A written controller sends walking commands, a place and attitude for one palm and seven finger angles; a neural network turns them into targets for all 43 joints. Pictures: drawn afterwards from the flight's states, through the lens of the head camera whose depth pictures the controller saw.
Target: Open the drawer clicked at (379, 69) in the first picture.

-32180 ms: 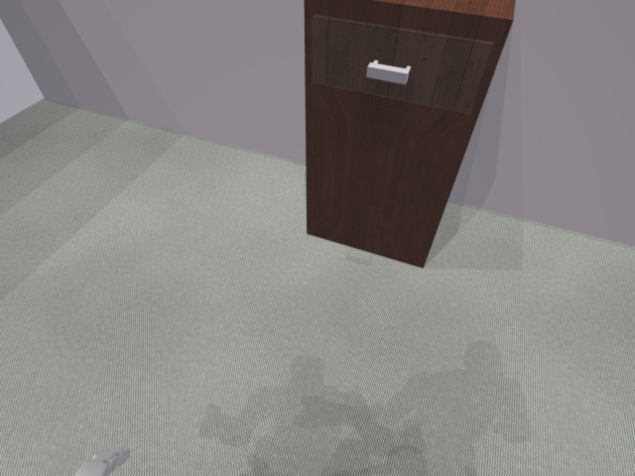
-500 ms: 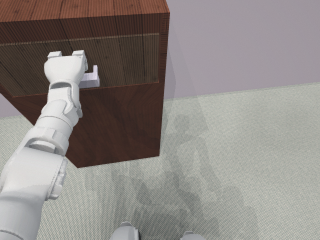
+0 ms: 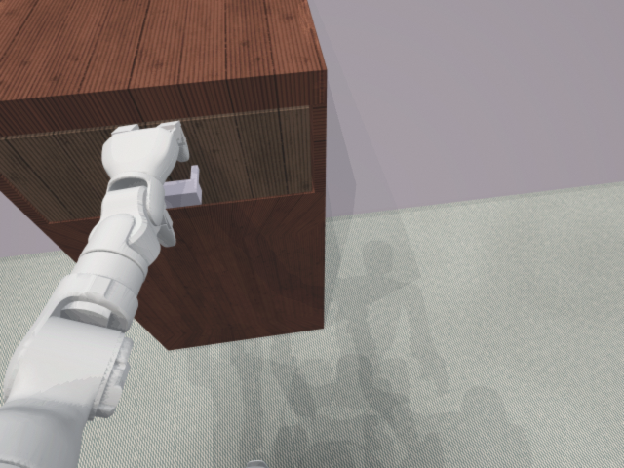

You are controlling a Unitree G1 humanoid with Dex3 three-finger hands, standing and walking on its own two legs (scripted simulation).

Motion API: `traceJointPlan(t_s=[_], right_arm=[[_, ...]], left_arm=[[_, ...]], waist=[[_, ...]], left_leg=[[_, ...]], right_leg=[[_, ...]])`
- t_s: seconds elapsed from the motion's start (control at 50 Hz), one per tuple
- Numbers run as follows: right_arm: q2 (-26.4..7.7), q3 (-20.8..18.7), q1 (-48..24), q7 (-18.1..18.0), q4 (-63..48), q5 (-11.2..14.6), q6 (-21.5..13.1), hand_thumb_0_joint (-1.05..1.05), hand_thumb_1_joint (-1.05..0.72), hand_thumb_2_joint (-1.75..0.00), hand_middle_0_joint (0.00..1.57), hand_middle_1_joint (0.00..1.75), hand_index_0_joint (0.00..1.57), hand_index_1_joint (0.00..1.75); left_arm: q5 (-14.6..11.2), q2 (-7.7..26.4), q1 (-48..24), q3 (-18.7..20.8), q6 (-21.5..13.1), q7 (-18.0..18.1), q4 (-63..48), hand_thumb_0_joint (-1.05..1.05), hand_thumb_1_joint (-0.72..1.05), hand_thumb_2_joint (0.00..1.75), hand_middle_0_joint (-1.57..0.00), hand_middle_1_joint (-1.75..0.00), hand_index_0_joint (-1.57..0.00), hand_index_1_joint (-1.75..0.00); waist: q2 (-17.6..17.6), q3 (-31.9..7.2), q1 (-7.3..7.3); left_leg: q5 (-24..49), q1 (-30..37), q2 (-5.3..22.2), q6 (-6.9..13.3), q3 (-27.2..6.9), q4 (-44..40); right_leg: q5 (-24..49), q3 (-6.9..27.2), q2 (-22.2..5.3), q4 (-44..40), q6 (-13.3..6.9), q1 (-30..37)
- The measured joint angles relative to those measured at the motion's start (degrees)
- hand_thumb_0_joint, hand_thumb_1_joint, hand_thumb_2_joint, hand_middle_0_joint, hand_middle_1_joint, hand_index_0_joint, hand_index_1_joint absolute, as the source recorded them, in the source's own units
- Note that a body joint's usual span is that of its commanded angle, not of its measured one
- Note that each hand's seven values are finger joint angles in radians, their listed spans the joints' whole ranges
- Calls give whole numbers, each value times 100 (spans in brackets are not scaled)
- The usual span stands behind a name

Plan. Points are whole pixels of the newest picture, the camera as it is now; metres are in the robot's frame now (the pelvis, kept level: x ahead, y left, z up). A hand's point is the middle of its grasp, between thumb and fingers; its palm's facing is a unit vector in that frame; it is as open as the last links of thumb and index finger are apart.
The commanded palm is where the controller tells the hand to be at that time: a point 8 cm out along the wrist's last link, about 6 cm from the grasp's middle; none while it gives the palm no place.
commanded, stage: lift the hand off the handle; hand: left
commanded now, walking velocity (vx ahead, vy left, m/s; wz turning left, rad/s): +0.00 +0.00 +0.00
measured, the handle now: (165, 184) +0.52 +0.21 +0.04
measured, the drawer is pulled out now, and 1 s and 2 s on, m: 0.00 0.00 0.00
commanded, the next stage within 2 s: draw the hand back to the body in 0.64 s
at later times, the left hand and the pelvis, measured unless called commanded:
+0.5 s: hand (127, 127) +0.48 +0.20 +0.18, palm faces +0.02 -0.04 -1.00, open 13.2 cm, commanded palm +0.47 +0.21 +0.24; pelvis +0.00 -0.01 +0.01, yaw +0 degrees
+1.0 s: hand (124, 151) +0.45 +0.20 +0.17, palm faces +0.05 -0.07 -1.00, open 13.8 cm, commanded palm +0.40 +0.22 +0.24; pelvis +0.01 +0.00 +0.02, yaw -2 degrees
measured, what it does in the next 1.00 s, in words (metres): stands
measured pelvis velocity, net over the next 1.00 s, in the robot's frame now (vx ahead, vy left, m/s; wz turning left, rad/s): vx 0.01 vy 0.00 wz -0.03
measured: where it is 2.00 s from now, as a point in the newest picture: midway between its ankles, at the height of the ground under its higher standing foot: outside the picture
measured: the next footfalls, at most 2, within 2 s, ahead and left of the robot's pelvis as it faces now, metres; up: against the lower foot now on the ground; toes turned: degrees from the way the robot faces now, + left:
none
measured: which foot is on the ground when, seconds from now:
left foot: down 0.00-1.00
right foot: down 0.00-1.00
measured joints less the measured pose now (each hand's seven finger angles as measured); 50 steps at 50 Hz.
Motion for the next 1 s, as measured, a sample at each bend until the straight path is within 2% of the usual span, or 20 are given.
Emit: traceJointPlan(t_s=[0.16, 0.3, 0.46, 0.58, 0.68, 0.76, 0.8, 0.88, 1.0], right_arm=[[-56, 34, -206, -31, -43, 71, 31, 1, -91, -90, 20, 30, 21, 30], [-123, 21, -284, -43, -94, 113, 60, 1, -91, -90, 20, 30, 21, 30], [-168, 58, -356, 2, -108, 195, 202, 1, -91, -90, 20, 30, 21, 30], [-194, 94, -360, -2, -157, 239, 276, 1, -91, -90, 20, 30, 21, 30], [-193, 93, -286, 15, -192, 254, 311, 1, -91, -90, 20, 30, 21, 30], [-197, 69, -209, 65, -188, 248, 340, 1, -91, -90, 20, 30, 21, 30], [-189, 52, -167, 83, -200, 237, 366, 1, -91, -90, 20, 30, 21, 30], [-175, 4, -57, 142, -283, 217, 445, 1, -91, -90, 20, 30, 20, 30], [-142, 26, -204, 273, -379, 258, 541, 1, -91, -90, 20, 30, 20, 30]], left_arm=[[-15, 94, 0, 33, -26, -283, -72, 0, -49, 30, -39, -122, -49, -123], [-54, 224, -72, 108, -123, -513, -319, 0, -48, 30, -40, -121, -47, -122], [-127, 406, -387, 119, -27, -869, -198, 0, -49, 30, -38, -122, -44, -122], [-144, 557, -621, 112, -63, -1245, -83, 0, -49, 30, -37, -122, -42, -123], [-118, 673, -797, 61, -177, -1363, -57, 0, -49, 30, -35, -121, -37, -122], [-127, 625, -857, -43, -231, -1406, -63, 0, -49, 30, -33, -121, -35, -121], [-90, 596, -767, 1, -235, -1369, -207, 0, -49, 30, -33, -121, -34, -121], [-199, 543, -183, 195, -324, -1309, -866, 0, -49, 30, -32, -122, -33, -120], [-346, 323, 1129, 289, -74, -1165, -2188, 0, -48, 30, -32, -121, -32, -120]], waist=[[-13, 10, 1], [-2, 7, 68], [6, -6, 82], [12, 27, 68], [-18, 44, 70], [-29, 61, 87], [-34, 60, 107], [2, 4, 193], [60, 0, 328]], left_leg=[[44, 374, 1, -44, 6, -232], [95, 627, 5, -67, 23, -399], [172, 877, -3, -67, 52, -583], [231, 975, -9, -51, 85, -685], [257, 965, -17, -36, 109, -718], [257, 920, -29, -16, 120, -712], [254, 915, -32, -3, 148, -718], [229, 1018, -34, 23, 237, -772], [198, 1350, -58, 47, 313, -890]], right_leg=[[22, 3, 4, -183, -43, 345], [62, 19, 7, -314, -65, 572], [128, 44, -2, -457, -65, 792], [193, 76, -11, -549, -47, 871], [228, 98, -22, -587, -28, 857], [244, 108, -36, -604, -8, 821], [251, 135, -42, -611, 2, 806], [262, 223, -56, -673, 23, 881], [262, 293, -88, -805, 49, 1195]])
